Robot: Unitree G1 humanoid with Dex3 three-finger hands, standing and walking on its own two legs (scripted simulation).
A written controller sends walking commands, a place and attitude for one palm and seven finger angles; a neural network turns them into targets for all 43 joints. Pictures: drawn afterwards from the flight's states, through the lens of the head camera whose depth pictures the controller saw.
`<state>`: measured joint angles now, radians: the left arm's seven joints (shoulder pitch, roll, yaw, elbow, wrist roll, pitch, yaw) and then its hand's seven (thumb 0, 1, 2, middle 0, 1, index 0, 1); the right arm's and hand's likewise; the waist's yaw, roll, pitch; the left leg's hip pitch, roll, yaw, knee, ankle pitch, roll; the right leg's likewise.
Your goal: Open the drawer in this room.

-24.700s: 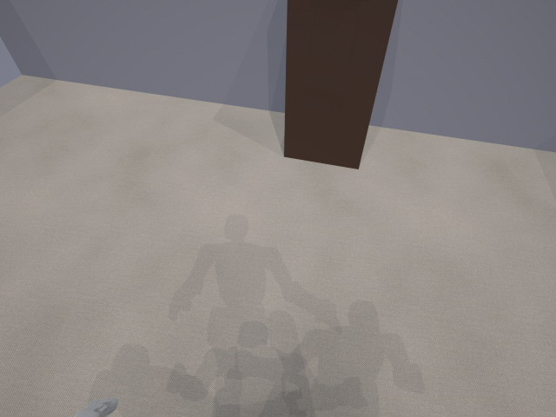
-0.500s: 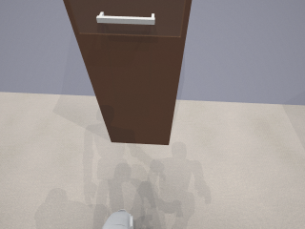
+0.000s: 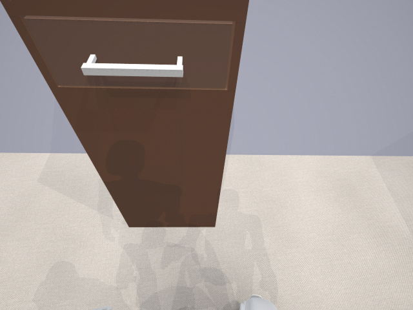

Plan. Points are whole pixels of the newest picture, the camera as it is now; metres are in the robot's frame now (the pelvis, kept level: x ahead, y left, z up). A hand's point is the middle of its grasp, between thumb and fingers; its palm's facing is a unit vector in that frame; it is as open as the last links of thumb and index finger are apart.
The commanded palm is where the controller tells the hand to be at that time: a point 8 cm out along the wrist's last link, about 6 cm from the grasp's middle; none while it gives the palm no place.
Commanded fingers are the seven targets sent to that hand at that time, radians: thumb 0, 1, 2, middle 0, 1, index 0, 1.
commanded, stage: come to a stop and stand still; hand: left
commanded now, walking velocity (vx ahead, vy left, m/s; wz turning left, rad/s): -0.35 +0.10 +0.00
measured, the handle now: (135, 65) +0.54 +0.18 +0.17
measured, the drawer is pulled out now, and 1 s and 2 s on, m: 0.00 0.00 0.00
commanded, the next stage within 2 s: look again from close up in 1.42 s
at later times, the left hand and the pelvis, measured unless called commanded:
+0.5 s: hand out of the picture +0.06 +0.24 -0.20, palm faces +0.10 -0.96 -0.25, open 7.4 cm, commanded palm none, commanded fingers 0.00 0.90 0.90 -0.20 -0.30 -0.20 -0.30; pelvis -0.01 +0.02 -0.02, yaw +3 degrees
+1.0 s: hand out of the picture +0.02 +0.17 -0.17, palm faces +0.02 -0.97 -0.23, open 7.3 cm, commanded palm none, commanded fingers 0.00 0.90 0.90 -0.20 -0.30 -0.20 -0.30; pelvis -0.01 -0.01 +0.00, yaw +1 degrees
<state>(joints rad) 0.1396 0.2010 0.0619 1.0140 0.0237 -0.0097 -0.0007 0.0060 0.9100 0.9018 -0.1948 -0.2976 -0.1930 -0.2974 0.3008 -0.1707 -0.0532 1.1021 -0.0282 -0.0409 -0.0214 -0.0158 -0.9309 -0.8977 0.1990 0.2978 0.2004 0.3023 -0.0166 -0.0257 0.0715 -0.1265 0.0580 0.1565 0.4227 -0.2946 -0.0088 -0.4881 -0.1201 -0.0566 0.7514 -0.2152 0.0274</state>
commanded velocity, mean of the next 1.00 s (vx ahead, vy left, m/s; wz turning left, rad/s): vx -0.04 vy -0.01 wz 0.00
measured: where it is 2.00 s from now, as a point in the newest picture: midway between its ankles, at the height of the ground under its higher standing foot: outside the picture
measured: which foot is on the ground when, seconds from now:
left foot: down 0.00-0.08, up 0.10-0.44, down 0.46-1.00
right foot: up 0.00-0.04, down 0.06-0.46, up 0.48-0.90, down 0.92-1.00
